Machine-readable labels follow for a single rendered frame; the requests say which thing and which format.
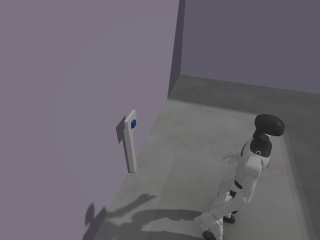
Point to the button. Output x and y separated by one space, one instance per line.
133 124

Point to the left robot upper arm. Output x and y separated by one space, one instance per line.
251 172

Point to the robot left hand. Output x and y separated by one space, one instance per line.
207 219

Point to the left robot thigh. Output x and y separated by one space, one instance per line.
221 200

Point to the left robot forearm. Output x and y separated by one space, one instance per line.
234 204

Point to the robot right hand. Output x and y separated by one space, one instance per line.
233 157

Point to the right robot forearm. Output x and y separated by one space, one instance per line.
237 154

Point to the panel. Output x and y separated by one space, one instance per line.
129 141

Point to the right robot foot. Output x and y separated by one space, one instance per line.
231 219

